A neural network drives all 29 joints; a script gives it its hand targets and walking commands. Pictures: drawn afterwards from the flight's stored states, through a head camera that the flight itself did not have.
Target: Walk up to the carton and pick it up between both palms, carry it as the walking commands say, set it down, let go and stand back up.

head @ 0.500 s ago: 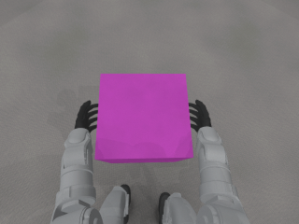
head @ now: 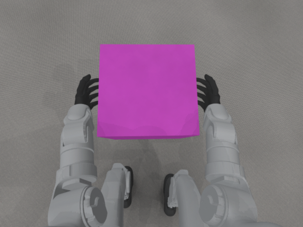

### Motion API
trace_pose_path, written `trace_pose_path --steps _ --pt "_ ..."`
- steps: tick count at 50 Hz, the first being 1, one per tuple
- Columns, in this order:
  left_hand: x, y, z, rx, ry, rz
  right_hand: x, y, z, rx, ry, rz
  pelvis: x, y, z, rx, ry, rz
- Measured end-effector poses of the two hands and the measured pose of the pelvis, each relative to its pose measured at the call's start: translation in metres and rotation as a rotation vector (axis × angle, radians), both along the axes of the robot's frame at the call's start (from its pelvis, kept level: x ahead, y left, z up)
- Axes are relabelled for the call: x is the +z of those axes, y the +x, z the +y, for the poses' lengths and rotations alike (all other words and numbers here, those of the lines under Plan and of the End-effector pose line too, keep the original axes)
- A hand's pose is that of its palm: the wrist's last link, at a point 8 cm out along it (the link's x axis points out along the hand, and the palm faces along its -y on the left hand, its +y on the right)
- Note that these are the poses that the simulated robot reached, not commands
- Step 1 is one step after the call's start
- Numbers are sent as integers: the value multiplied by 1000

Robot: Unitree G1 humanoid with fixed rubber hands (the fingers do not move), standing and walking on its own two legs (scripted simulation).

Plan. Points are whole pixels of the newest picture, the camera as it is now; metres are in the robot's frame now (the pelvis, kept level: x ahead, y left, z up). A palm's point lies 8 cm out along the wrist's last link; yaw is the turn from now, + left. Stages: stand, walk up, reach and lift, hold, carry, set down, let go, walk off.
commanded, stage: set down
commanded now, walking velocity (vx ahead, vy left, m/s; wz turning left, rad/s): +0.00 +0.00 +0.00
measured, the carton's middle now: (147, 100) +0.45 +0.04 -0.16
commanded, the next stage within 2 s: none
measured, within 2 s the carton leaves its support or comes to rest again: neither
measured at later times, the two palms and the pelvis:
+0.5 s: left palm (94, 104) +0.42 +0.20 -0.16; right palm (200, 105) +0.45 -0.13 -0.15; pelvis -0.01 +0.00 -0.08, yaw +0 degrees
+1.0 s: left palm (99, 103) +0.45 +0.21 -0.24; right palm (191, 105) +0.47 -0.12 -0.23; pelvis -0.03 -0.01 -0.15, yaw +1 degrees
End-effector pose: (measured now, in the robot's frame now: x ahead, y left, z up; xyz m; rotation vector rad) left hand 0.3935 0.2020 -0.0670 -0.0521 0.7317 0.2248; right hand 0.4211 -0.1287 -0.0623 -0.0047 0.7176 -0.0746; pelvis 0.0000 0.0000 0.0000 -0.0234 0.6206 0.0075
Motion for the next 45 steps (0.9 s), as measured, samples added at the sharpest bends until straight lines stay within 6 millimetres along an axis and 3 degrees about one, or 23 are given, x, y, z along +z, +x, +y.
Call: trace_pose_path --steps 45 --pt "-154 50 4 -50 39 -1 -154 41 6 -45 -17 -21 -139 -28 -5 16 -9 204"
